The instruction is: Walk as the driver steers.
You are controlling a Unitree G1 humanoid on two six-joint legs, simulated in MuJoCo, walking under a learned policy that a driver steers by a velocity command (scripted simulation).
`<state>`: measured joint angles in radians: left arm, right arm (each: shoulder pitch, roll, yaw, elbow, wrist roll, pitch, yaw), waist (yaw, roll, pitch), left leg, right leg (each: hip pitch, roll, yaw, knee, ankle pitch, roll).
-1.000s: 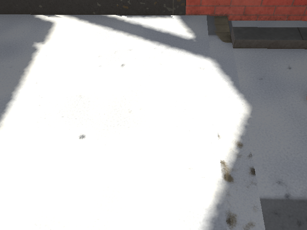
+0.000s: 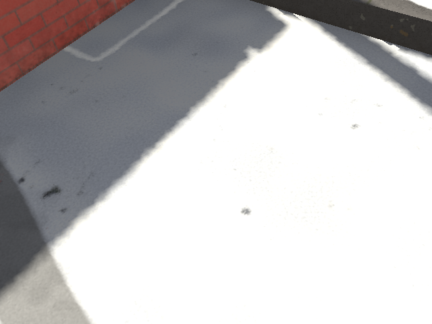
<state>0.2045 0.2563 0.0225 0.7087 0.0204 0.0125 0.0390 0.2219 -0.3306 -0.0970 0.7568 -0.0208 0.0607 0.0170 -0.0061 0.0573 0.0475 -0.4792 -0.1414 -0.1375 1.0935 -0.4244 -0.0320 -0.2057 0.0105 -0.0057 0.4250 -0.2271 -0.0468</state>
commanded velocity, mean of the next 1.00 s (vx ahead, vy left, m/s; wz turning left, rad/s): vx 0.01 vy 0.00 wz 0.08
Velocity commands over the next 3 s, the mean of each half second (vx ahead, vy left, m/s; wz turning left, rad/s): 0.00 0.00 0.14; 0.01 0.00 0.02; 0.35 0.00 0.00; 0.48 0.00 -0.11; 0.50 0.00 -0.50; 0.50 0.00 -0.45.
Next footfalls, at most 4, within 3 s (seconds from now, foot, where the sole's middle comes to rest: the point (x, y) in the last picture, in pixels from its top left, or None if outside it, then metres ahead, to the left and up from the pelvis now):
0.24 left None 0.00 0.12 -0.78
1.64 left None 0.41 0.06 -0.78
2.20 right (274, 253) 0.70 -0.10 -0.78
2.72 left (253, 168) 1.06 -0.05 -0.78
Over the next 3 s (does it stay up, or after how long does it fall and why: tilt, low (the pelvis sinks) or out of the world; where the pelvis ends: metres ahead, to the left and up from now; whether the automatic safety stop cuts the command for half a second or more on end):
stays up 0.99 -0.12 0.00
